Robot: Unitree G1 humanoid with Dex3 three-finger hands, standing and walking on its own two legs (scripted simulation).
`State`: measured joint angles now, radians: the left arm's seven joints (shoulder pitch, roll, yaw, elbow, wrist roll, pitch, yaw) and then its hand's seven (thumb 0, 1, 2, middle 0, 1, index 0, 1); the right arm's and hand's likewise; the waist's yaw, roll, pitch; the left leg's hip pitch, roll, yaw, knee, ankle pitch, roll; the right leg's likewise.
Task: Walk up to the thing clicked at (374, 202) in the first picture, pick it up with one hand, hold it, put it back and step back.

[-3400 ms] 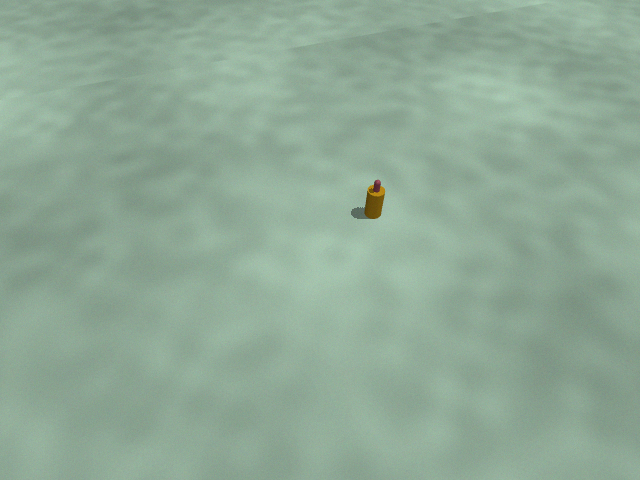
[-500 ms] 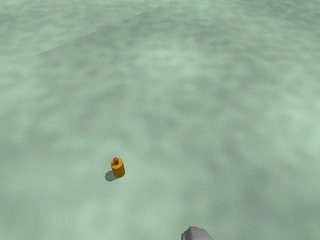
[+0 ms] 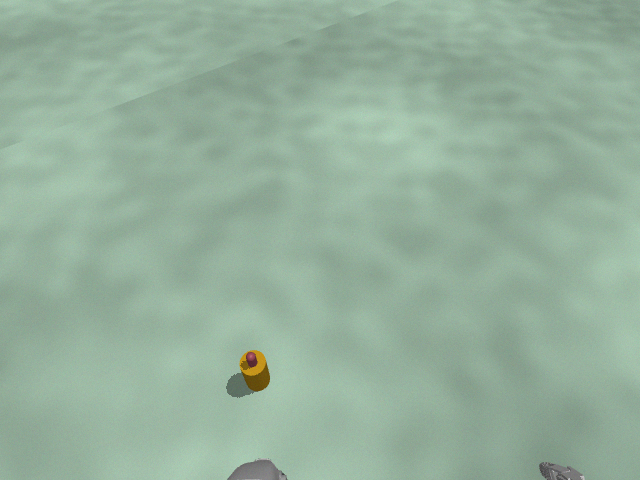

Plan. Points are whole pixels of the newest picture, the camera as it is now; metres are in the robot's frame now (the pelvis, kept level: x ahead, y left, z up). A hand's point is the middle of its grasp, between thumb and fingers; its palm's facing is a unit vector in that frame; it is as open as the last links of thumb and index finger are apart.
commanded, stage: walk up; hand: left
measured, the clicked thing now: (254, 367) +0.49 +0.21 -0.66
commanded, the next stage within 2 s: stand in 1.68 s
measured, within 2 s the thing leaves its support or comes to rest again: neither
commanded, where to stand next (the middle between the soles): +0.13 +0.00 m, yaw -2 degrees
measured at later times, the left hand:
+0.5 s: hand out of the picture +0.13 +0.27 -0.14, palm faces -0.07 -0.92 -0.39, open 7.4 cm
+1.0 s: hand (156, 432) +0.20 +0.25 -0.12, palm faces -0.05 -0.94 -0.33, open 7.4 cm
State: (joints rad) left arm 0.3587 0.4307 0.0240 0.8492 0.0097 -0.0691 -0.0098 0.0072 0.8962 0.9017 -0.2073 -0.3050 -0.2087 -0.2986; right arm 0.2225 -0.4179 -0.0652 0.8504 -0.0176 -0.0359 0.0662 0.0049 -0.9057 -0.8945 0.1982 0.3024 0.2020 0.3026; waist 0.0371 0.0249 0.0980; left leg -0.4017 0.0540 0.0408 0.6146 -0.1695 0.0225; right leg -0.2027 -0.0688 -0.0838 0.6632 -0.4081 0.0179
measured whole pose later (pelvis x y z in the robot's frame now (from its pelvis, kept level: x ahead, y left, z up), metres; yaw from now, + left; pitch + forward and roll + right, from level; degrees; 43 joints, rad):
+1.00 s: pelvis +0.09 +0.00 +0.03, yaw -2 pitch -2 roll +0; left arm 0.03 0.34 0.00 1.15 0.00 -0.02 -0.01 0.01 0.90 0.90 -0.20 -0.30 -0.21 -0.30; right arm 0.06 -0.37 0.00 1.16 0.00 -0.02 0.02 0.00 -0.91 -0.89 0.20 0.30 0.20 0.30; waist -0.01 0.00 0.05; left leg -0.13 0.02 0.06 0.34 -0.17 0.00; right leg -0.15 -0.02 -0.03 0.34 -0.15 0.01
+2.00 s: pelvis +0.10 +0.00 +0.03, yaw -1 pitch -2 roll +0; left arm 0.09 0.34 0.00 1.15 0.01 -0.01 0.00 0.01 0.90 0.90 -0.20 -0.30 -0.21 -0.30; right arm 0.09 -0.35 0.00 1.15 -0.01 -0.02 0.01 0.00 -0.90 -0.89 0.20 0.30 0.20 0.30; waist -0.01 0.00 0.03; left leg -0.10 0.01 0.04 0.29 -0.17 0.00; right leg -0.11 -0.03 -0.04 0.30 -0.16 0.01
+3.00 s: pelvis +0.12 -0.01 +0.03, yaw -1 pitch -1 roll +0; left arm 0.10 0.35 0.00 1.14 0.01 -0.01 0.00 0.01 0.90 0.90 -0.20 -0.30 -0.21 -0.30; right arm 0.10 -0.35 0.00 1.14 -0.01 -0.01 0.01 0.00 -0.90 -0.89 0.20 0.30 0.20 0.30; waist 0.00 0.01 0.04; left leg -0.08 0.03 0.03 0.28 -0.18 -0.02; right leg -0.09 -0.01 -0.05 0.29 -0.18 0.00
